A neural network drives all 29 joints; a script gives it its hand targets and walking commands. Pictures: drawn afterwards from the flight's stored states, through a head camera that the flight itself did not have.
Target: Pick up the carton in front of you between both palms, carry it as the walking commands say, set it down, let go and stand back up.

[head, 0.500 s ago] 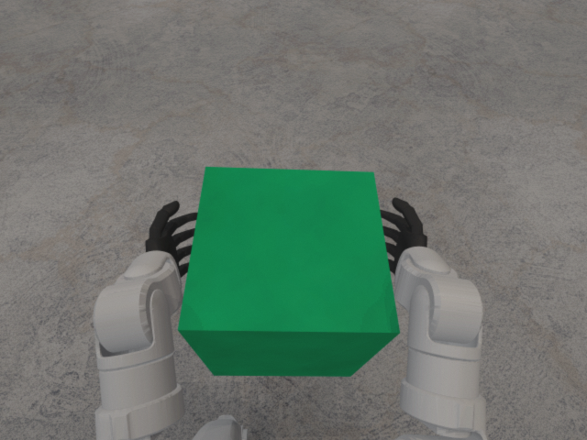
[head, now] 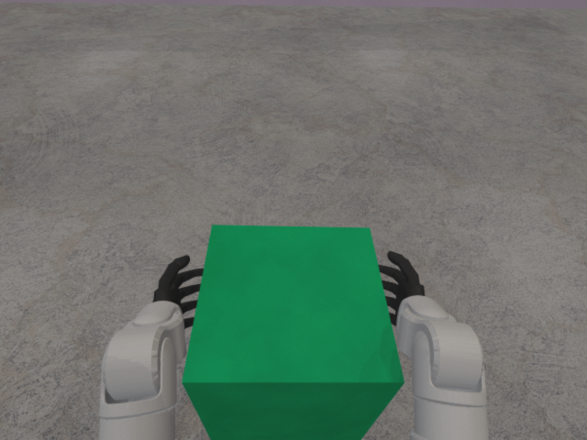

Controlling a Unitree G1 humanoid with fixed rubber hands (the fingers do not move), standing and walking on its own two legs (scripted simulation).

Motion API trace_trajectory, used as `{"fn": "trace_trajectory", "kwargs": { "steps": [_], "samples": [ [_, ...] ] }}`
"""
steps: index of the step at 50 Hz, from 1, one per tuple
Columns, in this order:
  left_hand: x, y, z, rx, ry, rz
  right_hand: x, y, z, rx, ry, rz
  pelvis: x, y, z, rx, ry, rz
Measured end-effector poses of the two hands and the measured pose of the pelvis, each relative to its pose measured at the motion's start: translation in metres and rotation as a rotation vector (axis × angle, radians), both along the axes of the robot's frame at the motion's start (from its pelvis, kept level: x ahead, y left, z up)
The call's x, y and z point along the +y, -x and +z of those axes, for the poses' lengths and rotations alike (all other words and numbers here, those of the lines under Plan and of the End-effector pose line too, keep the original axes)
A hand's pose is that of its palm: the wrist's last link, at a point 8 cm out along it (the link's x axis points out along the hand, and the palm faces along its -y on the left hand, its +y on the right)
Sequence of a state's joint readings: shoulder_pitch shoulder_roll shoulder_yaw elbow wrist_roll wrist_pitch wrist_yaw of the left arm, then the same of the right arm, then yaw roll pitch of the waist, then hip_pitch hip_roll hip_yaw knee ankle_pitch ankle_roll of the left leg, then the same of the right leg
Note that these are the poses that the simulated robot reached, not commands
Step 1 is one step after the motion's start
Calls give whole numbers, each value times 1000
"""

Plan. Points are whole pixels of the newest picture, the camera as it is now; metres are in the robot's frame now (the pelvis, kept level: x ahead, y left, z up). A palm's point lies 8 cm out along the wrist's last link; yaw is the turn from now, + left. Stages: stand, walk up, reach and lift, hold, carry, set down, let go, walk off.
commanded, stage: carry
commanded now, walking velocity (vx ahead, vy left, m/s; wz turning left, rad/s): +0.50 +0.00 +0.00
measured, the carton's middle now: (288, 340) +0.25 +0.00 +0.01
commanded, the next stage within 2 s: none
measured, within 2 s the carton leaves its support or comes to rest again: neither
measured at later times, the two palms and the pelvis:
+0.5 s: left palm (208, 151) +0.58 +0.14 +0.09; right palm (368, 148) +0.59 -0.16 +0.09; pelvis +0.32 -0.02 +0.00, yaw +2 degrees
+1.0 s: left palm (217, 78) +0.91 +0.16 +0.08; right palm (335, 79) +0.92 -0.14 +0.08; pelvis +0.66 +0.01 -0.01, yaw +1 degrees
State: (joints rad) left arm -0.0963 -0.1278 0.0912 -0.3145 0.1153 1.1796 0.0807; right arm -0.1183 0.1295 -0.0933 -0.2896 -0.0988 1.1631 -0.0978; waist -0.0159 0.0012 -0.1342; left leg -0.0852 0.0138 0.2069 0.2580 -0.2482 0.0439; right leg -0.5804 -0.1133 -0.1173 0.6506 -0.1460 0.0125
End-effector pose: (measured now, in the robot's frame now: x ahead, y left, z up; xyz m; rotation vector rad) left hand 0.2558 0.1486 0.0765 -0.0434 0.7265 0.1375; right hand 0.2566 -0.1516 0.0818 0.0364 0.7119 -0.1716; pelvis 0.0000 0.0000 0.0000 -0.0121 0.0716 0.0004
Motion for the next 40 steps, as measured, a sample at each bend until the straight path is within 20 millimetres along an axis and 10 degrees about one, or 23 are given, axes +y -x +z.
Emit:
{"fn": "trace_trajectory", "kwargs": {
  "steps": [9, 17, 25, 32, 40],
  "samples": [
    [-25, -131, 0, -66, -30, 34, -24, -141, -10, -66, -39, 29, -31, -130, -27, -16, 9, 33],
    [-24, -209, -1, 35, -30, 81, -23, -234, -10, 34, -42, 72, -41, -215, -2, 3, -24, 49],
    [-11, -320, 17, -47, -18, 62, -10, -337, 10, -48, -31, 54, -23, -322, -1, 4, -23, 42],
    [17, -432, -18, -23, 25, 36, 18, -440, -14, -24, 13, 31, 10, -430, -28, -13, -30, 13],
    [21, -523, -26, 90, 13, -15, 21, -518, -24, 89, 10, -12, 25, -517, -2, 11, 1, -8]
  ]
}}
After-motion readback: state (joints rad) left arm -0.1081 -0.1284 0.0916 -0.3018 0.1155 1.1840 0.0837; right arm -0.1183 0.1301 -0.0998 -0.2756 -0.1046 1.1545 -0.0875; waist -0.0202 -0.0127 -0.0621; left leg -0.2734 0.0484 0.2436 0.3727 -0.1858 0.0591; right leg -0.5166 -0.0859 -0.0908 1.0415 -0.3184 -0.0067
